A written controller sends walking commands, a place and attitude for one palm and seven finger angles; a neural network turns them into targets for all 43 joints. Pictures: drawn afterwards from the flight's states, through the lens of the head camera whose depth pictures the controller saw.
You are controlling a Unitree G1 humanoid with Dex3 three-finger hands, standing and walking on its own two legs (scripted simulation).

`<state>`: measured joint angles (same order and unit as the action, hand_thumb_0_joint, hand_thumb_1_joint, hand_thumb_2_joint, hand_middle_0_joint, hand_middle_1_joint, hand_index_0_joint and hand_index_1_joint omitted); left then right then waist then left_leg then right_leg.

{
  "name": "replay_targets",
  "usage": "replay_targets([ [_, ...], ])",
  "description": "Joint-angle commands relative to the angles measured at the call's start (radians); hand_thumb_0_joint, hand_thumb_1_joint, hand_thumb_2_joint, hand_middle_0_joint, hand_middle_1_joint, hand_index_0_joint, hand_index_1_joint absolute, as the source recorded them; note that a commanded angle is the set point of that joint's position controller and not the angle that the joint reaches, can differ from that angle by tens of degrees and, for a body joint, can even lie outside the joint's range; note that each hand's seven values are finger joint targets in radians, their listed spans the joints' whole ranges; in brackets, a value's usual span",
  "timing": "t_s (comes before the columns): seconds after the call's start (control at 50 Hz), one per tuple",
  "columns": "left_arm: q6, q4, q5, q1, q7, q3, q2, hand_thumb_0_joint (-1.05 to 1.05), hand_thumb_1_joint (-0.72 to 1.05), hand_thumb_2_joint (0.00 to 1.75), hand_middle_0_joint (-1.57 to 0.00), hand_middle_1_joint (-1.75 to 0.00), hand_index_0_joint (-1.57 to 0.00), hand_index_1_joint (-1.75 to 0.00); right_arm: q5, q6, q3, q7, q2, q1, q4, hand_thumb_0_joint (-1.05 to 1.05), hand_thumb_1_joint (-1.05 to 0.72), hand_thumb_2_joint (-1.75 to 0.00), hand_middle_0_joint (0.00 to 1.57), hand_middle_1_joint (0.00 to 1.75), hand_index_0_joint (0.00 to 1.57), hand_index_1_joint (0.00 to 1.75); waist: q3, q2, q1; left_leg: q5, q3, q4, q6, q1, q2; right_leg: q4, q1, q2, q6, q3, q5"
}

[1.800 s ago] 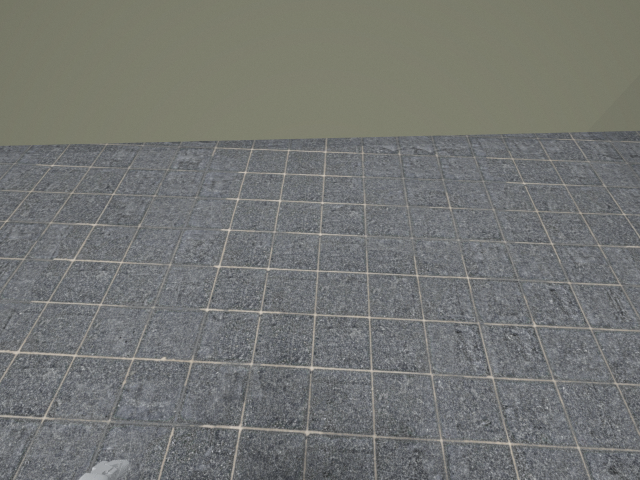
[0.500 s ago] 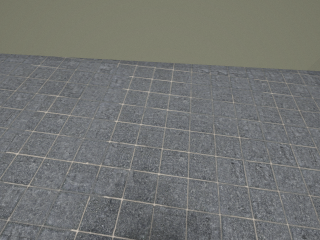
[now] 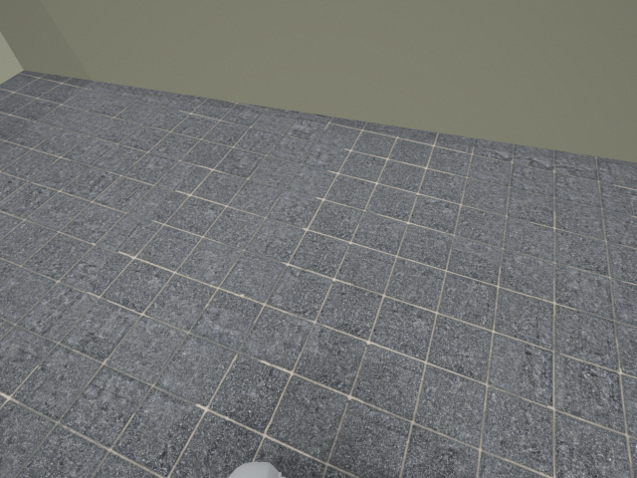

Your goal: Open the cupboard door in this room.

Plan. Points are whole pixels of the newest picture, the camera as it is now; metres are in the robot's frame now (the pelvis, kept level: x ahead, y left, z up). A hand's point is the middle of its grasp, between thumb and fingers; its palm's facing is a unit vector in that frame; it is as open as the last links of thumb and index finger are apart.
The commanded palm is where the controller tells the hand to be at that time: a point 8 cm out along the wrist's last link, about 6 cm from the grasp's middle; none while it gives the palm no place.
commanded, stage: turn or walk to find it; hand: left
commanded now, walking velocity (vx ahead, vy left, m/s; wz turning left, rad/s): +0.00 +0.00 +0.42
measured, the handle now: out of the picture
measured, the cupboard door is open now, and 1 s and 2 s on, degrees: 0 0 0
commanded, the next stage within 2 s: none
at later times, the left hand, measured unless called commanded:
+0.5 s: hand out of the picture +0.02 +0.24 -0.16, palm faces +0.23 -0.94 -0.26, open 7.4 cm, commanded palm none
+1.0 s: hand out of the picture -0.12 +0.24 -0.20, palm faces +0.45 -0.87 -0.21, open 7.4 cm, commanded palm none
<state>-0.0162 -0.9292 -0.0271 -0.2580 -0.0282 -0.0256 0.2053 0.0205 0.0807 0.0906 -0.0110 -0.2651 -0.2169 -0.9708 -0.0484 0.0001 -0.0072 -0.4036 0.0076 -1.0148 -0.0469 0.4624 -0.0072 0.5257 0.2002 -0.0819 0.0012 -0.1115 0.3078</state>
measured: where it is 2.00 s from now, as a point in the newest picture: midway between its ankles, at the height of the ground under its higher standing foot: outside the picture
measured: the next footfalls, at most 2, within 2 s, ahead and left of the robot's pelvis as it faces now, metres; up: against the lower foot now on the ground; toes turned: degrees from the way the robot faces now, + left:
left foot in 0.14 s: +0.02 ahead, +0.14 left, +0.00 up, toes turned +8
right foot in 0.54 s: +0.04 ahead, -0.09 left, +0.00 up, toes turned +10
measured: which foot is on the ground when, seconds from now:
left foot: up 0.00-0.12, down 0.14-0.54, up 0.56-0.92, down 0.94-1.00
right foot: down 0.00-0.14, up 0.16-0.52, down 0.54-0.94, up 0.96-1.00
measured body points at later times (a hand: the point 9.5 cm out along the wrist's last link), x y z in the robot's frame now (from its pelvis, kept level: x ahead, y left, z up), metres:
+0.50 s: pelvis -0.03 +0.02 +0.00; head +0.00 +0.02 +0.45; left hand +0.01 +0.29 -0.14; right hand +0.09 -0.20 -0.15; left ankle -0.02 +0.14 -0.74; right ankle +0.00 -0.10 -0.72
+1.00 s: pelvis -0.06 +0.04 -0.01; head -0.04 +0.09 +0.43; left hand -0.15 +0.28 -0.18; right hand +0.12 -0.16 -0.14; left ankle -0.10 +0.13 -0.74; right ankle -0.01 -0.10 -0.72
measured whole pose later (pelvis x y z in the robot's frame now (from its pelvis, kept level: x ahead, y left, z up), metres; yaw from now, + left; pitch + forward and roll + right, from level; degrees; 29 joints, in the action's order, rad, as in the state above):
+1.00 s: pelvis -0.06 +0.04 -0.01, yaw +25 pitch +0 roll +0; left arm -0.05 -0.96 -0.02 -0.27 -0.02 -0.06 0.25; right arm 0.02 0.04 0.06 -0.01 -0.21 -0.17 -0.97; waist -0.08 0.07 0.02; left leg -0.34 0.08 -0.64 0.04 0.29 -0.01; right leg 0.81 0.35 -0.15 -0.06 -0.14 0.47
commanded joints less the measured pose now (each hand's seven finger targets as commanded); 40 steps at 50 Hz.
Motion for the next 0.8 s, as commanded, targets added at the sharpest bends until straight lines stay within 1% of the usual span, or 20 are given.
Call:
replay_targets([
  [0.0, 0.018, 0.039, -0.009, -0.065, -0.009, -0.063, 0.231, 0.00, 0.90, 0.90, -0.20, -0.30, -0.20, -0.30, -0.013, -0.037, -0.015, -0.006, -0.024, 0.099, 0.097, 0.00, -0.90, -0.90, 0.20, 0.30, 0.20, 0.30, 0.024, 0.198, 0.054, -0.059, 0.054, 0.203, -0.001, -0.022, 0.001, -0.125, -0.073, -0.248, 0.151, 0.148, -0.463],
  [0.04, 0.015, 0.032, -0.008, -0.069, -0.009, -0.066, 0.239, 0.00, 0.90, 0.90, -0.20, -0.30, -0.20, -0.30, -0.015, -0.046, -0.019, -0.002, -0.030, 0.075, 0.090, 0.00, -0.90, -0.90, 0.20, 0.30, 0.20, 0.30, 0.060, 0.202, 0.042, -0.011, 0.081, 0.349, 0.007, -0.103, 0.014, -0.060, -0.089, -0.242, 0.126, 0.127, -0.560],
  [0.06, 0.013, 0.031, -0.004, -0.053, -0.009, -0.068, 0.241, 0.00, 0.90, 0.90, -0.20, -0.30, -0.20, -0.30, -0.015, -0.052, -0.019, 0.001, -0.037, 0.037, 0.079, 0.00, -0.90, -0.90, 0.20, 0.30, 0.20, 0.30, 0.084, 0.198, 0.019, 0.065, 0.087, 0.452, 0.012, -0.170, 0.014, -0.013, -0.080, -0.232, 0.096, 0.097, -0.558],
  [0.08, 0.009, 0.033, 0.004, -0.037, -0.007, -0.066, 0.229, 0.00, 0.90, 0.90, -0.20, -0.30, -0.20, -0.30, -0.014, -0.058, -0.015, -0.001, -0.061, -0.005, 0.067, 0.00, -0.90, -0.90, 0.20, 0.30, 0.20, 0.30, 0.108, 0.144, -0.005, 0.199, 0.067, 0.594, 0.023, -0.285, -0.001, 0.073, -0.026, -0.206, 0.048, 0.049, -0.497],
  [0.1, 0.001, 0.053, 0.011, -0.056, -0.003, -0.061, 0.183, 0.00, 0.90, 0.90, -0.20, -0.30, -0.20, -0.30, -0.005, -0.070, 0.002, 0.002, -0.143, -0.040, 0.065, 0.00, -0.90, -0.90, 0.20, 0.30, 0.20, 0.30, 0.155, -0.050, -0.019, 0.437, -0.116, 0.652, 0.081, -0.456, -0.163, 0.239, 0.147, -0.126, -0.019, -0.019, -0.254],
  [0.12, -0.003, 0.090, 0.010, -0.039, 0.003, -0.043, 0.117, 0.00, 0.90, 0.90, -0.20, -0.30, -0.20, -0.30, -0.005, -0.069, 0.020, 0.006, -0.229, -0.077, 0.063, 0.00, -0.90, -0.90, 0.20, 0.30, 0.20, 0.30, 0.132, -0.298, -0.029, 0.859, -0.367, 0.645, 0.209, -0.517, -0.384, 0.431, 0.365, -0.021, -0.075, -0.028, 0.316],
  [0.14, -0.018, 0.093, 0.003, 0.038, -0.008, -0.037, 0.133, 0.00, 0.90, 0.90, -0.20, -0.30, -0.20, -0.30, -0.006, -0.071, 0.020, 0.018, -0.215, -0.124, 0.036, 0.00, -0.90, -0.90, 0.20, 0.30, 0.20, 0.30, 0.152, -0.239, -0.070, 0.844, -0.349, 0.644, 0.256, -0.455, -0.379, 0.534, 0.345, -0.020, -0.066, 0.067, 0.337],
  [0.18, -0.018, 0.075, 0.010, 0.068, 0.001, -0.045, 0.135, 0.00, 0.90, 0.90, -0.20, -0.30, -0.20, -0.30, -0.003, -0.071, 0.006, 0.032, -0.167, -0.032, 0.052, 0.00, -0.90, -0.90, 0.20, 0.30, 0.20, 0.30, 0.093, -0.191, -0.033, 0.709, -0.283, 0.644, 0.244, -0.383, -0.306, 0.606, 0.373, -0.033, -0.066, 0.108, 0.216],
  [0.22, -0.016, 0.050, 0.011, 0.033, 0.011, -0.047, 0.122, 0.00, 0.90, 0.90, -0.20, -0.30, -0.20, -0.30, -0.001, -0.075, -0.006, 0.033, -0.139, 0.026, 0.073, 0.00, -0.90, -0.90, 0.20, 0.30, 0.20, 0.30, 0.075, -0.151, -0.003, 0.659, -0.206, 0.651, 0.213, -0.342, -0.236, 0.580, 0.330, -0.021, -0.073, 0.093, 0.142],
  [0.38, -0.017, 0.072, 0.015, 0.058, 0.009, -0.044, 0.096, 0.00, 0.90, 0.90, -0.20, -0.30, -0.20, -0.30, 0.004, -0.064, 0.008, 0.027, -0.142, 0.003, 0.076, 0.00, -0.90, -0.90, 0.20, 0.30, 0.20, 0.30, 0.067, -0.137, -0.022, 0.525, -0.284, 0.669, 0.228, -0.308, -0.217, 0.319, 0.224, 0.027, -0.072, 0.079, 0.135],
  [0.44, -0.011, 0.073, 0.019, 0.016, 0.003, -0.045, 0.088, 0.00, 0.90, 0.90, -0.20, -0.30, -0.20, -0.30, 0.007, -0.057, 0.013, 0.024, -0.144, 0.027, 0.090, 0.00, -0.90, -0.90, 0.20, 0.30, 0.20, 0.30, 0.068, -0.142, 0.001, 0.492, -0.327, 0.647, 0.217, -0.235, -0.201, 0.169, 0.109, 0.051, -0.060, 0.074, 0.100],
  [0.48, 0.001, 0.062, 0.017, -0.046, 0.000, -0.048, 0.102, 0.00, 0.90, 0.90, -0.20, -0.30, -0.20, -0.30, -0.001, -0.055, 0.015, 0.018, -0.135, 0.044, 0.097, 0.00, -0.90, -0.90, 0.20, 0.30, 0.20, 0.30, 0.090, -0.103, 0.033, 0.431, -0.305, 0.577, 0.173, -0.162, -0.154, -0.029, -0.033, 0.054, -0.058, 0.063, -0.055],
  [0.5, 0.011, 0.061, 0.012, -0.065, -0.005, -0.056, 0.134, 0.00, 0.90, 0.90, -0.20, -0.30, -0.20, -0.30, -0.008, -0.057, 0.013, 0.014, -0.100, 0.034, 0.103, 0.00, -0.90, -0.90, 0.20, 0.30, 0.20, 0.30, 0.094, -0.021, 0.044, 0.309, -0.267, 0.498, 0.127, -0.061, -0.102, -0.149, -0.144, -0.012, -0.043, 0.123, -0.101],
  [0.52, 0.023, 0.067, -0.005, -0.075, -0.013, -0.074, 0.226, 0.00, 0.90, 0.90, -0.20, -0.30, -0.20, -0.30, -0.015, -0.057, 0.001, 0.008, -0.031, 0.009, 0.121, 0.00, -0.90, -0.90, 0.20, 0.30, 0.20, 0.30, 0.096, 0.247, 0.042, 0.033, -0.103, 0.274, 0.048, 0.118, 0.043, -0.242, -0.228, -0.265, 0.044, 0.401, -0.115],
  [0.54, 0.017, 0.087, 0.001, -0.068, -0.009, -0.073, 0.260, 0.00, 0.90, 0.90, -0.20, -0.30, -0.20, -0.30, -0.002, -0.051, 0.010, 0.010, -0.051, 0.035, 0.137, 0.00, -0.90, -0.90, 0.20, 0.30, 0.20, 0.30, 0.069, 0.272, 0.057, -0.162, -0.070, 0.072, 0.031, 0.114, 0.064, -0.267, -0.093, -0.392, 0.138, 0.458, -0.164],
  [0.56, 0.021, 0.097, 0.004, -0.031, -0.012, -0.075, 0.229, 0.00, 0.90, 0.90, -0.20, -0.30, -0.20, -0.30, 0.004, -0.035, 0.018, 0.009, -0.068, 0.036, 0.121, 0.00, -0.90, -0.90, 0.20, 0.30, 0.20, 0.30, 0.059, 0.272, 0.043, -0.134, -0.111, -0.056, 0.032, 0.096, 0.036, -0.290, -0.006, -0.352, 0.147, 0.443, -0.099],
  [0.58, 0.017, 0.107, 0.005, 0.017, -0.014, -0.068, 0.203, 0.00, 0.90, 0.90, -0.20, -0.30, -0.20, -0.30, 0.002, -0.029, 0.021, 0.003, -0.069, 0.028, 0.108, 0.00, -0.90, -0.90, 0.20, 0.30, 0.20, 0.30, 0.017, 0.212, 0.016, -0.083, -0.100, -0.136, 0.031, 0.093, 0.019, -0.287, 0.042, -0.310, 0.136, 0.384, -0.071],
  [0.62, 0.023, 0.116, 0.005, 0.073, -0.009, -0.049, 0.154, 0.00, 0.90, 0.90, -0.20, -0.30, -0.20, -0.30, 0.005, -0.024, 0.015, -0.007, -0.052, -0.014, 0.066, 0.00, -0.90, -0.90, 0.20, 0.30, 0.20, 0.30, -0.006, 0.151, -0.017, 0.029, -0.062, -0.195, 0.009, 0.088, -0.002, -0.246, 0.040, -0.219, 0.109, 0.212, -0.149],
  [0.7, 0.026, 0.091, 0.001, 0.011, -0.012, -0.052, 0.160, 0.00, 0.90, 0.90, -0.20, -0.30, -0.20, -0.30, 0.001, -0.021, 0.006, -0.008, -0.036, 0.013, 0.058, 0.00, -0.90, -0.90, 0.20, 0.30, 0.20, 0.30, 0.003, 0.161, 0.012, 0.019, -0.018, -0.112, -0.016, 0.075, -0.020, -0.225, -0.024, -0.229, 0.124, 0.146, -0.243],
  [0.78, 0.019, 0.055, -0.007, -0.045, -0.010, -0.064, 0.195, 0.00, 0.90, 0.90, -0.20, -0.30, -0.20, -0.30, -0.006, -0.030, -0.009, -0.007, -0.019, 0.084, 0.075, 0.00, -0.90, -0.90, 0.20, 0.30, 0.20, 0.30, 0.016, 0.179, 0.052, -0.066, 0.035, 0.118, -0.014, 0.007, -0.023, -0.178, -0.072, -0.261, 0.146, 0.125, -0.367],
])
